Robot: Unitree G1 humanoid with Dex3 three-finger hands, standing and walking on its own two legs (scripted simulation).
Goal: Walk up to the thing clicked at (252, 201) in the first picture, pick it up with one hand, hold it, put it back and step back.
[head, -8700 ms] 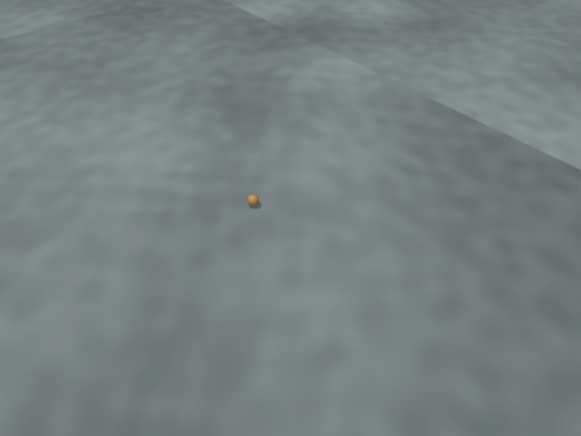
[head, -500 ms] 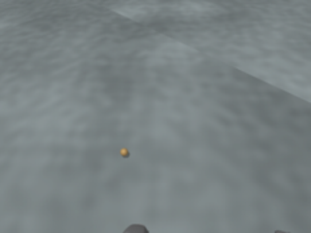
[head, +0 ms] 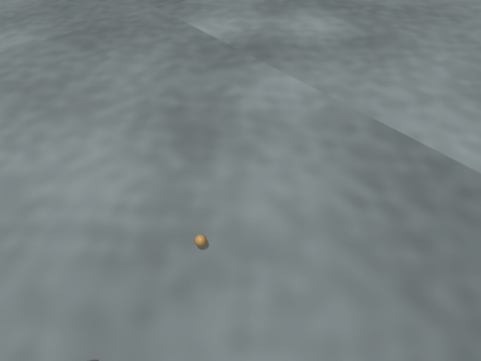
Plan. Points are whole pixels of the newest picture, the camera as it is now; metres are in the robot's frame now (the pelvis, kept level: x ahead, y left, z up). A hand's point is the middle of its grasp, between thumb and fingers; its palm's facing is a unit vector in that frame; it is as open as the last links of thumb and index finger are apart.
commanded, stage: walk up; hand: left
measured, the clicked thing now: (200, 240) +0.75 +0.24 -0.74
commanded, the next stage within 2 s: stand in 0.38 s
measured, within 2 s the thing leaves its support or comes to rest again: neither
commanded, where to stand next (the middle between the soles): +0.38 +0.01 m, yaw +0 degrees
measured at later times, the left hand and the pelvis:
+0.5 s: hand out of the picture +0.09 +0.26 -0.14, palm faces +0.00 -0.93 -0.36, open 7.4 cm; pelvis +0.01 +0.00 +0.02, yaw -1 degrees
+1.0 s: hand out of the picture +0.07 +0.24 -0.14, palm faces -0.05 -0.94 -0.35, open 7.4 cm; pelvis -0.01 -0.01 +0.02, yaw -1 degrees
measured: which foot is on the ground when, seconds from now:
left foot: down 0.00-1.00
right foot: down 0.00-1.00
